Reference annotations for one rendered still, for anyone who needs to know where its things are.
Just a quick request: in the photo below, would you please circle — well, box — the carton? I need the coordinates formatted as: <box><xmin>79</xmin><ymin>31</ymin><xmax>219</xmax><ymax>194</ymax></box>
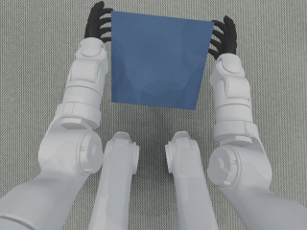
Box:
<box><xmin>111</xmin><ymin>11</ymin><xmax>215</xmax><ymax>110</ymax></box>

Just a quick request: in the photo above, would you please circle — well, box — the robot left upper arm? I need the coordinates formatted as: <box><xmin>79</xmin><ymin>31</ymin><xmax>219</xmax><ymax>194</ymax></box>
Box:
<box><xmin>0</xmin><ymin>129</ymin><xmax>104</xmax><ymax>230</ymax></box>

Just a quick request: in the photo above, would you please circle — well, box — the left robot forearm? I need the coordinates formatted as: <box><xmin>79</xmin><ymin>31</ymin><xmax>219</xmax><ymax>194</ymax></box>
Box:
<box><xmin>38</xmin><ymin>37</ymin><xmax>108</xmax><ymax>164</ymax></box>

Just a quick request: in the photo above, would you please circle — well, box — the robot right upper arm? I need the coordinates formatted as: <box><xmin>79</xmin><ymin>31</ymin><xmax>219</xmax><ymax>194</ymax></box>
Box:
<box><xmin>206</xmin><ymin>145</ymin><xmax>307</xmax><ymax>230</ymax></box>

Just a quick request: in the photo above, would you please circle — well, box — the right robot forearm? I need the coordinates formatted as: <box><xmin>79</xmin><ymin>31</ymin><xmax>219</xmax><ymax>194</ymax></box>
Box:
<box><xmin>209</xmin><ymin>53</ymin><xmax>268</xmax><ymax>158</ymax></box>

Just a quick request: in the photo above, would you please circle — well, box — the robot right thigh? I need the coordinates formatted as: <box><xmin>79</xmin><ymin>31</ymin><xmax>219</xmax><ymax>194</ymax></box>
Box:
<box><xmin>165</xmin><ymin>137</ymin><xmax>219</xmax><ymax>230</ymax></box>

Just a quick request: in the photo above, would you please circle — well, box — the left robot hand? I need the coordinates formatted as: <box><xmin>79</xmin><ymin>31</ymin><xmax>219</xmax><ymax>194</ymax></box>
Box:
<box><xmin>84</xmin><ymin>1</ymin><xmax>113</xmax><ymax>43</ymax></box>

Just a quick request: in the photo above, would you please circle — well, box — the right robot hand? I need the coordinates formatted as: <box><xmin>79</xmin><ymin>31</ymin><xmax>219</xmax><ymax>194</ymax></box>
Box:
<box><xmin>208</xmin><ymin>15</ymin><xmax>237</xmax><ymax>60</ymax></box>

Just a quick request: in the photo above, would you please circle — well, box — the robot left shin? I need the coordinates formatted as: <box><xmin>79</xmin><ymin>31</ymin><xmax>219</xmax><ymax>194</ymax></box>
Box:
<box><xmin>102</xmin><ymin>131</ymin><xmax>132</xmax><ymax>165</ymax></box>

